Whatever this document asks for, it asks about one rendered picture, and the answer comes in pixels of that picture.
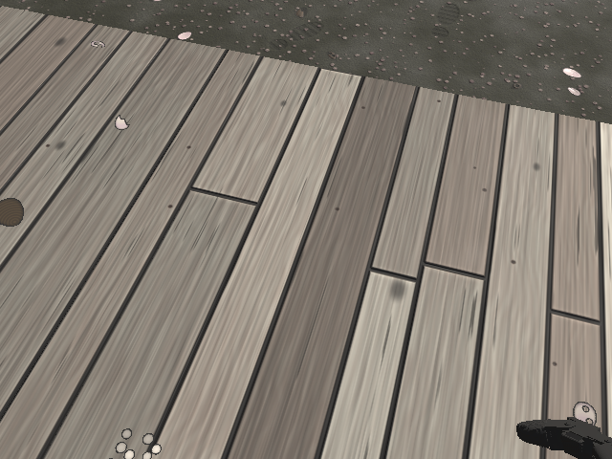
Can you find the robot right hand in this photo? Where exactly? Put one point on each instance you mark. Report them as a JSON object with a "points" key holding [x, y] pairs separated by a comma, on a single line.
{"points": [[574, 436]]}

